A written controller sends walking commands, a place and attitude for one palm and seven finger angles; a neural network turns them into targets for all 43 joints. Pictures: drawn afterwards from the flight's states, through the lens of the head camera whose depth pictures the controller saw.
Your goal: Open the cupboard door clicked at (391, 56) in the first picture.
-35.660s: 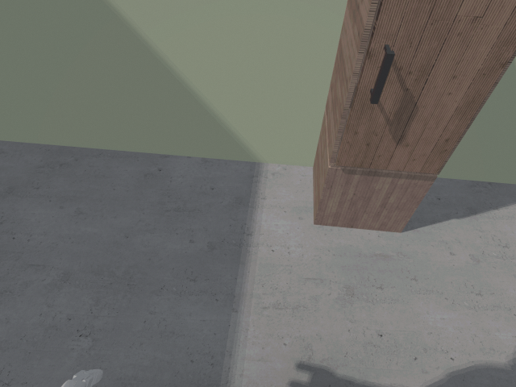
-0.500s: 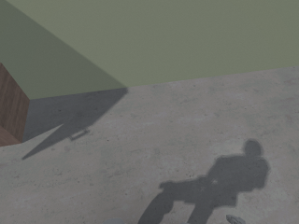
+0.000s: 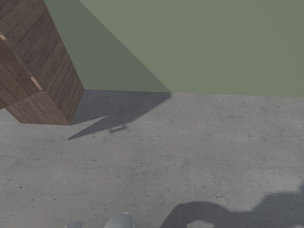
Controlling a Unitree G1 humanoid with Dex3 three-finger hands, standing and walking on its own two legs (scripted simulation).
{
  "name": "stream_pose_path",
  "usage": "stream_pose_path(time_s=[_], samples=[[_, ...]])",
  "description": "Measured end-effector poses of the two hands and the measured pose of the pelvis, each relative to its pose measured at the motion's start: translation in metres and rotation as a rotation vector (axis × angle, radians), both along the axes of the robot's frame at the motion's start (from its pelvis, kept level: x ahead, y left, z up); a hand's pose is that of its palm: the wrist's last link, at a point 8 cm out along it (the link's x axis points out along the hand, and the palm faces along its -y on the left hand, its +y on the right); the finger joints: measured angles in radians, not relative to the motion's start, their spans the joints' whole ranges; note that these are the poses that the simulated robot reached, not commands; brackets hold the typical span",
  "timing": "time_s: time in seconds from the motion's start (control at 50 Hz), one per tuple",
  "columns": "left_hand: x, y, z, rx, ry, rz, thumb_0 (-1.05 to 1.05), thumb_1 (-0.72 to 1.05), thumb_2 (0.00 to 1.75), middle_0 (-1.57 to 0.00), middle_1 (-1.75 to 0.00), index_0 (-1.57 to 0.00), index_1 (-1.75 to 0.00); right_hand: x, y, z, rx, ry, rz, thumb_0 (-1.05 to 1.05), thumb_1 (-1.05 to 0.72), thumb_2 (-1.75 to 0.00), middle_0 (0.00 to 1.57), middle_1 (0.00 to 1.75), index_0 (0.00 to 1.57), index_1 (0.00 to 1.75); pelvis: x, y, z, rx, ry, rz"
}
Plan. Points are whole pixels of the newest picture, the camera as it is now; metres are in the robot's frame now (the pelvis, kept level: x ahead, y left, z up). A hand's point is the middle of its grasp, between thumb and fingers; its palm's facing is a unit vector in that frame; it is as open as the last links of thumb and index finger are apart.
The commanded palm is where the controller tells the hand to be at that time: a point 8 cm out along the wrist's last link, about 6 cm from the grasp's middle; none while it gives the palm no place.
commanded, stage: turn to face it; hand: left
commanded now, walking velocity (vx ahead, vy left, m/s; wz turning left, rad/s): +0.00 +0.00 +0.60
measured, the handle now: out of the picture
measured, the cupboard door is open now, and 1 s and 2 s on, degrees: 41 41 41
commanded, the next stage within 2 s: take the last steps up to it in 1.00 s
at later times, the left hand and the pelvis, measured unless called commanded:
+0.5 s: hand out of the picture +0.04 +0.22 -0.16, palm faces +0.32 -0.89 -0.31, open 7.4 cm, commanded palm none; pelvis +0.01 -0.02 -0.01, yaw +18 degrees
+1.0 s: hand out of the picture -0.05 +0.21 -0.17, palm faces +0.56 -0.79 -0.25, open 7.4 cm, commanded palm none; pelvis +0.01 +0.00 +0.00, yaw +32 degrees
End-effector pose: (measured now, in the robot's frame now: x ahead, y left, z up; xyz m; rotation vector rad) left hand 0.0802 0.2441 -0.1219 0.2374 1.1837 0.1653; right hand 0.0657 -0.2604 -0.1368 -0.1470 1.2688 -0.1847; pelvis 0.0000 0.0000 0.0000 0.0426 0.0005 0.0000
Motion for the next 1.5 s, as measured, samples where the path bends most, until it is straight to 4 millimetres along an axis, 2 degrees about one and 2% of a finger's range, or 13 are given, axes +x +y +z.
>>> stream_pose_path(time_s=[0.16, 0.22, 0.32, 0.44, 0.56, 0.68, 0.78, 0.88, 1.02, 1.14, 1.28, 1.38, 1.5], samples=[[-0.054, 0.024, -0.035, -0.06, 0.079, 0.152, 0.01, 0.9, 0.9, -0.2, -0.3, -0.2, -0.3, 0.065, 0.026, 0.004, -0.054, -0.1, 0.175, 0.01, -0.9, -0.9, 0.2, 0.3, 0.2, 0.3, 0.003, 0.017, -0.018, -0.023, 0.011, 0.111], [-0.064, 0.035, -0.037, -0.041, 0.107, 0.2, 0.01, 0.9, 0.9, -0.2, -0.3, -0.2, -0.3, 0.074, 0.035, 0.008, -0.066, -0.113, 0.223, 0.0, -0.9, -0.9, 0.2, 0.3, 0.2, 0.3, 0.002, 0.017, -0.017, -0.025, 0.01, 0.14], [-0.061, 0.041, -0.02, -0.013, 0.063, 0.254, 0.01, 0.91, 0.9, -0.2, -0.3, -0.2, -0.3, 0.077, 0.04, 0.007, -0.05, -0.077, 0.277, 0.0, -0.9, -0.89, 0.2, 0.3, 0.2, 0.3, 0.003, 0.01, -0.008, -0.04, 0.015, 0.196], [-0.053, 0.029, -0.005, 0.042, -0.03, 0.292, 0.01, 0.91, 0.9, -0.2, -0.3, -0.19, -0.3, 0.085, 0.029, -0.011, -0.003, -0.04, 0.312, 0.0, -0.9, -0.89, 0.2, 0.3, 0.21, 0.3, 0.011, -0.011, -0.014, -0.033, 0.017, 0.27], [-0.072, 0.005, 0.003, 0.039, -0.031, 0.363, 0.01, 0.91, 0.9, -0.2, -0.3, -0.2, -0.3, 0.107, 0.024, -0.011, 0.009, -0.014, 0.368, 0.01, -0.9, -0.9, 0.2, 0.3, 0.2, 0.3, 0.014, -0.019, -0.006, -0.02, -0.008, 0.357], [-0.102, -0.013, -0.007, -0.03, 0.01, 0.446, 0.01, 0.9, 0.9, -0.2, -0.3, -0.2, -0.3, 0.135, 0.048, 0.005, 0.005, -0.037, 0.461, 0.01, -0.91, -0.9, 0.2, 0.3, 0.2, 0.3, 0.018, -0.016, -0.001, -0.001, -0.003, 0.429], [-0.14, -0.01, -0.034, -0.085, 0.055, 0.54, 0.01, 0.9, 0.9, -0.2, -0.3, -0.2, -0.3, 0.159, 0.081, 0.005, -0.021, -0.11, 0.561, 0.01, -0.9, -0.9, 0.2, 0.3, 0.2, 0.3, 0.015, 0.0, -0.015, -0.035, -0.004, 0.491], [-0.163, -0.001, -0.036, -0.079, 0.114, 0.605, 0.01, 0.91, 0.9, -0.2, -0.3, -0.2, -0.3, 0.16, 0.101, 0.01, -0.034, -0.124, 0.621, 0.0, -0.9, -0.9, 0.2, 0.3, 0.2, 0.3, 0.011, 0.002, -0.012, -0.037, -0.006, 0.523], [-0.157, -0.001, -0.016, -0.045, 0.072, 0.633, 0.01, 0.91, 0.9, -0.2, -0.3, -0.19, -0.3, 0.146, 0.099, 0.005, -0.005, -0.06, 0.645, 0.0, -0.9, -0.89, 0.2, 0.3, 0.2, 0.3, 0.014, -0.006, -0.003, -0.054, -0.007, 0.563], [-0.15, -0.021, -0.012, -0.007, 0.039, 0.643, 0.01, 0.91, 0.9, -0.2, -0.3, -0.19, -0.3, 0.142, 0.081, -0.016, 0.033, 0.002, 0.632, 0.0, -0.9, -0.89, 0.2, 0.3, 0.2, 0.3, 0.023, -0.021, -0.01, -0.032, -0.007, 0.594], [-0.165, -0.051, -0.007, -0.073, 0.045, 0.717, 0.01, 0.91, 0.9, -0.2, -0.3, -0.2, -0.3, 0.15, 0.078, -0.002, 0.005, 0.058, 0.672, 0.01, -0.9, -0.9, 0.2, 0.3, 0.2, 0.3, 0.029, -0.013, 0.003, -0.019, -0.008, 0.652], [-0.193, -0.063, -0.013, -0.136, 0.097, 0.797, 0.0, 0.9, 0.9, -0.2, -0.3, -0.2, -0.3, 0.168, 0.106, 0.009, -0.019, 0.052, 0.74, 0.01, -0.91, -0.9, 0.2, 0.3, 0.2, 0.3, 0.032, 0.006, 0.006, -0.019, 0.004, 0.698], [-0.241, -0.052, -0.035, -0.212, 0.222, 0.884, 0.01, 0.9, 0.9, -0.2, -0.3, -0.2, -0.3, 0.197, 0.178, 0.008, -0.026, -0.068, 0.834, 0.01, -0.91, -0.9, 0.2, 0.3, 0.2, 0.3, 0.03, 0.053, -0.011, -0.045, 0.007, 0.729]])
